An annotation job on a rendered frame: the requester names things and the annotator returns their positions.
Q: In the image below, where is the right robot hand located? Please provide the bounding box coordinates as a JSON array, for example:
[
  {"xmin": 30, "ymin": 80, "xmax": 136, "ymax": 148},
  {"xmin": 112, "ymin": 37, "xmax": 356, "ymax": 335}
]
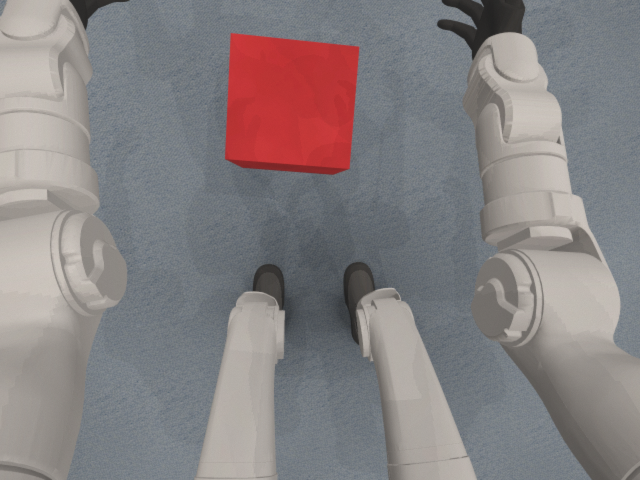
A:
[{"xmin": 437, "ymin": 0, "xmax": 525, "ymax": 60}]

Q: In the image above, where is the right robot shin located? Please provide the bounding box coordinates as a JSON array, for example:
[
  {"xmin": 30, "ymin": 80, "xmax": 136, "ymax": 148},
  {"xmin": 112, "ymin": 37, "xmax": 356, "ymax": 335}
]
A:
[{"xmin": 356, "ymin": 288, "xmax": 415, "ymax": 322}]

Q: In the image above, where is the left robot forearm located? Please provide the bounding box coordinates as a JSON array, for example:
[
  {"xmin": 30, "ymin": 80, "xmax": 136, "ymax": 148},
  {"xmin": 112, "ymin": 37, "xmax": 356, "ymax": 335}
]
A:
[{"xmin": 0, "ymin": 0, "xmax": 100, "ymax": 221}]

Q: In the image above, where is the left robot shin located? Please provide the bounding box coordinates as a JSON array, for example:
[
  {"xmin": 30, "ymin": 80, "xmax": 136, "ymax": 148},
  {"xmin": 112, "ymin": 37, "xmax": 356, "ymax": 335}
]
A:
[{"xmin": 227, "ymin": 291, "xmax": 278, "ymax": 332}]

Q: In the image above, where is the robot left upper arm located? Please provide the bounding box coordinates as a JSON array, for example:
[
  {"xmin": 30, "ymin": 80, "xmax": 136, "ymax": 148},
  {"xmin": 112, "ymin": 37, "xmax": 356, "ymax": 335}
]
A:
[{"xmin": 0, "ymin": 209, "xmax": 127, "ymax": 480}]

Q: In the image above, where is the left robot hand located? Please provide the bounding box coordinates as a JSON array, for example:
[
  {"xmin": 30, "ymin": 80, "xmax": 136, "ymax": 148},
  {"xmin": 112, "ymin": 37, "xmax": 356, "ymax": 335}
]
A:
[{"xmin": 69, "ymin": 0, "xmax": 129, "ymax": 30}]

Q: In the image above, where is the carton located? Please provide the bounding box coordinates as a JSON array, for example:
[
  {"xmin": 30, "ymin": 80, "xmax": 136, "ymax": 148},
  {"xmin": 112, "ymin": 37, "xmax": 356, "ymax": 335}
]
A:
[{"xmin": 225, "ymin": 33, "xmax": 359, "ymax": 175}]

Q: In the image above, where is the robot shin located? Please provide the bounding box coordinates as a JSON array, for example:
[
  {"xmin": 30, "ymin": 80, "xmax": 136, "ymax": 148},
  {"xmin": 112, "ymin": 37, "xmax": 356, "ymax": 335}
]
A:
[
  {"xmin": 227, "ymin": 291, "xmax": 278, "ymax": 332},
  {"xmin": 356, "ymin": 288, "xmax": 415, "ymax": 322}
]

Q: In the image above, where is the robot right upper arm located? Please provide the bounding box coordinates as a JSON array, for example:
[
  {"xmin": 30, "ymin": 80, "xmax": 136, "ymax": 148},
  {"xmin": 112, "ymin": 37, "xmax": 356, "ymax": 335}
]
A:
[{"xmin": 471, "ymin": 249, "xmax": 640, "ymax": 480}]

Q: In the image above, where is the right robot forearm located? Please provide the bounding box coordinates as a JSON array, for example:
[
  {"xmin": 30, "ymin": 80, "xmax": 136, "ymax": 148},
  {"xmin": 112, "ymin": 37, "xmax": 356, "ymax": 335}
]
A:
[{"xmin": 462, "ymin": 32, "xmax": 620, "ymax": 320}]

